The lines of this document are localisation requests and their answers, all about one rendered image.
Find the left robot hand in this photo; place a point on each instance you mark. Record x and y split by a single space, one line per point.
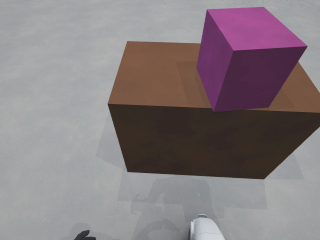
83 234

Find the pedestal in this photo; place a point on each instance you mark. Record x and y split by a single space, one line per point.
165 124

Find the right robot thigh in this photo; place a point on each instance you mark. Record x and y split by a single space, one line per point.
204 229

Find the right robot shin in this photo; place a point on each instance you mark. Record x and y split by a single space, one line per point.
201 216

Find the carton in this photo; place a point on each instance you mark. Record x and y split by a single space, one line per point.
245 56

